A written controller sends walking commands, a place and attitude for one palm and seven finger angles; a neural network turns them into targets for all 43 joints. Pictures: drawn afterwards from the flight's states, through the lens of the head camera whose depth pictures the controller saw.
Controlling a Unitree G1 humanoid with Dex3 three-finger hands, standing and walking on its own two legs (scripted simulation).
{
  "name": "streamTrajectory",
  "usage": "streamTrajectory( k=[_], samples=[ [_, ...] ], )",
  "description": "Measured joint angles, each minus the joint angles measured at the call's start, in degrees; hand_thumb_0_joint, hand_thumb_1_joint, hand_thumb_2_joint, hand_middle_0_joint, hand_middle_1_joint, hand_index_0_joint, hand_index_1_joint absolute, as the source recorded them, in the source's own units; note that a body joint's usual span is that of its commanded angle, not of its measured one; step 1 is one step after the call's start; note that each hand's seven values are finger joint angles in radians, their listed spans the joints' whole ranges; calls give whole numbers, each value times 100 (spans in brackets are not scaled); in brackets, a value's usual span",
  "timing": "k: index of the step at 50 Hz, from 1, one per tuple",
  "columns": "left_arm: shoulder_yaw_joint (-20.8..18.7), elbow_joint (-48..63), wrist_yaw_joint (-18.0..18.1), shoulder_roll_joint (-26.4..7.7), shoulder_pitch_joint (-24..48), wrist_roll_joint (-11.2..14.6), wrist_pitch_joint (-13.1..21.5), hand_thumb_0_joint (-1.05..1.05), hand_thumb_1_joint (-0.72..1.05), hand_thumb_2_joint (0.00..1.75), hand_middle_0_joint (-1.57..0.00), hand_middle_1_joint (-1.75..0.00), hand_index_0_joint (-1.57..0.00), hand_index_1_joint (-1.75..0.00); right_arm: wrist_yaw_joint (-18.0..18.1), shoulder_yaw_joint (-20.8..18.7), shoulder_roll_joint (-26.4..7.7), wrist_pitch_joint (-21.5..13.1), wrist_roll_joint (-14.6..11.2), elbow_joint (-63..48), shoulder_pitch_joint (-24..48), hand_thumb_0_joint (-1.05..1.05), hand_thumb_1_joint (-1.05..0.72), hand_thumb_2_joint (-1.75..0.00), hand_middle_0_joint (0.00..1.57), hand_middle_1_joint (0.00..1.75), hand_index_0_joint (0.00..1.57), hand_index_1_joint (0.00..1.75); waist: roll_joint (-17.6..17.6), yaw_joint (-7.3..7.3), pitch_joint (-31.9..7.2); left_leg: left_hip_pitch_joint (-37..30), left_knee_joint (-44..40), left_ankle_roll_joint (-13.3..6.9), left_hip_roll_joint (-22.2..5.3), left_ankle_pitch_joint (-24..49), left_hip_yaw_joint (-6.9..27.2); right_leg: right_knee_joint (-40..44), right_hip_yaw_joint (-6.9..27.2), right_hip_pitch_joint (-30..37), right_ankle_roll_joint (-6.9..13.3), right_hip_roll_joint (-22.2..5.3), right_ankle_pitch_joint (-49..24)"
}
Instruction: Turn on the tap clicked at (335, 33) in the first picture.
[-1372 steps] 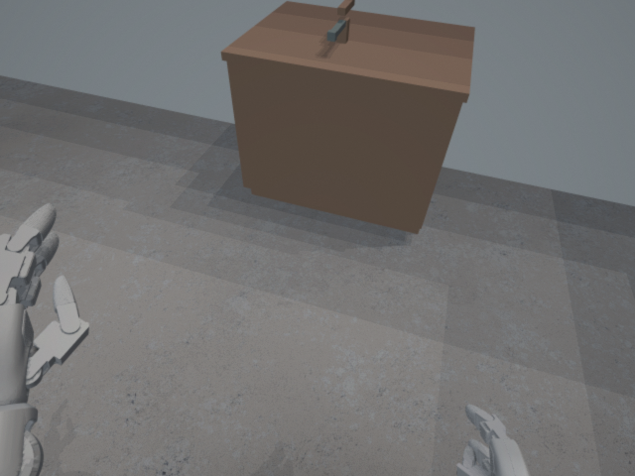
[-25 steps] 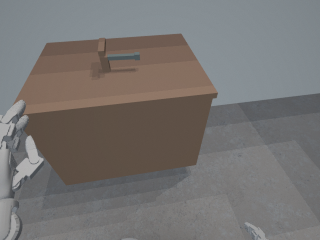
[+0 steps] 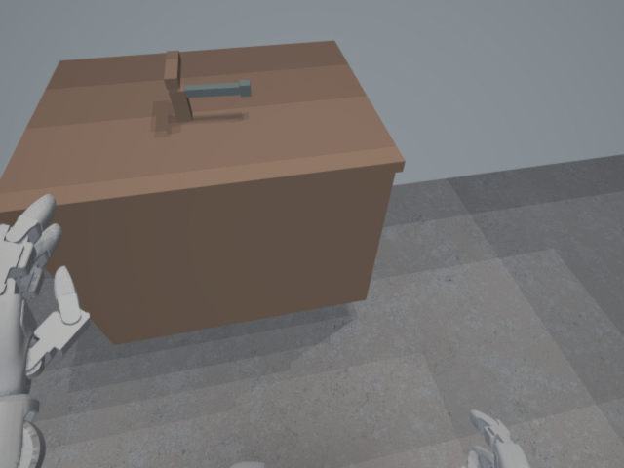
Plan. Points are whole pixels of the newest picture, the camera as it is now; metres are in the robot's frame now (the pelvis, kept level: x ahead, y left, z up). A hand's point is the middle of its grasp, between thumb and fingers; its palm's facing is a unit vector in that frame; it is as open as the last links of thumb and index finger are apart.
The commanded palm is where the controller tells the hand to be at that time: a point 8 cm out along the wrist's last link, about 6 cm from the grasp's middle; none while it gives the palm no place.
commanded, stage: stop stepping back and stand still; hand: left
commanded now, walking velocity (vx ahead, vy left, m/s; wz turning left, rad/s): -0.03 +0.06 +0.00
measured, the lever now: (245, 88) +0.90 +0.22 +0.02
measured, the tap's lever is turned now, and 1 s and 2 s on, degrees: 86 86 86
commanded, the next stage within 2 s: stand and check the lever's angle in 0.70 s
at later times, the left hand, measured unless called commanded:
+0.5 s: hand (76, 275) +0.25 +0.25 +0.17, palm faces +0.38 -0.86 -0.36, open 7.4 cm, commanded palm +0.20 +0.29 +0.19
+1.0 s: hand (71, 278) +0.25 +0.26 +0.16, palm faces +0.38 -0.86 -0.34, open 7.4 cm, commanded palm +0.20 +0.30 +0.19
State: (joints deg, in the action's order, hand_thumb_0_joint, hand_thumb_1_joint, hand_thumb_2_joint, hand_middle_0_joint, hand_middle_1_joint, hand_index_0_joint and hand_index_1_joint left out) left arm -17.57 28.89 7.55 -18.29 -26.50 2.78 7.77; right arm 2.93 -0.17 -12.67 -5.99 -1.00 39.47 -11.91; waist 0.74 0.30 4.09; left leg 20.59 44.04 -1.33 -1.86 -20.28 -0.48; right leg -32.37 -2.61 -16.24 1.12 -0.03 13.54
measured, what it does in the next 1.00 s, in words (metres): stands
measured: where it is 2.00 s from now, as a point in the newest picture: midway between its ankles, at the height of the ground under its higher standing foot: outside the picture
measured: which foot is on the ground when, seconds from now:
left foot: down 0.00-1.00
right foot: down 0.00-1.00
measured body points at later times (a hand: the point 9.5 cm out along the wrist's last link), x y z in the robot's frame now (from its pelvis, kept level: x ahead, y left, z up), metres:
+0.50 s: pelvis +0.04 +0.01 +0.01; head +0.05 +0.02 +0.46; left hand +0.23 +0.30 +0.19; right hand +0.22 -0.21 -0.06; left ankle +0.05 +0.13 -0.73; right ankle +0.04 -0.11 -0.73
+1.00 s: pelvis +0.04 +0.02 +0.01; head +0.04 +0.02 +0.46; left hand +0.23 +0.30 +0.18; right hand +0.20 -0.22 -0.07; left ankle +0.05 +0.13 -0.73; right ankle +0.04 -0.11 -0.73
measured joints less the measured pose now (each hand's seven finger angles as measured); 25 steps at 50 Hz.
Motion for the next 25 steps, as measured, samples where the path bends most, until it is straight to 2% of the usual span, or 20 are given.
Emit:
streamTrajectory(
  k=[2, 5, 7, 10, 16, 25],
  samples=[
    [-92, 213, 49, -111, -121, 24, 91, 2, 89, 90, -21, -30, -21, -30, 56, -47, -87, -36, 20, -170, -14, 1, -91, -89, 20, 30, 20, 30, 33, -91, 4, -339, -935, -48, -37, 297, 71, -117, -43, -40, -32, 38, 83],
    [-261, 177, 101, -314, -109, 28, 222, 2, 89, 90, -22, -30, -21, -30, 122, -134, -73, -64, -26, -250, 33, 1, -91, -89, 20, 30, 20, 30, -57, -96, 65, -435, -1011, 145, 24, 562, 28, -112, 12, 51, -83, -33, 114],
    [-350, 28, 116, -355, -134, 12, 266, 1, 89, 90, -22, -30, -21, -30, 130, -126, -53, -82, -50, -290, 21, 1, -91, -90, 20, 30, 20, 30, -30, -103, -2, -511, -1148, 192, 19, 585, 28, 88, 11, 158, -88, -24, 61],
    [-359, -140, 121, -276, -132, 28, 262, 1, 89, 90, -21, -30, -21, -30, 90, -92, -30, -126, -49, -325, 34, 1, -91, -90, 20, 30, 20, 30, 26, -90, -61, -575, -1277, 198, -12, 602, 38, 339, -1, 277, -77, 13, -18],
    [-60, -227, 96, -35, -71, 47, 142, 1, 90, 90, -21, -30, -21, -30, 56, -2, 44, -124, -3, -346, 146, 1, -91, -89, 20, 30, 20, 30, 0, -10, -54, -744, -1456, 169, 2, 601, -16, 550, 49, 445, -109, 3, -55],
    [-90, -147, 85, -167, -31, 93, 124, 2, 89, 90, -21, -30, -21, -30, 48, 107, 184, -17, 16, -476, 277, 1, -91, -89, 20, 30, 20, 30, -38, 37, -65, -908, -1682, 135, 25, 636, -81, 811, 110, 605, -156, -17, -129]
  ],
)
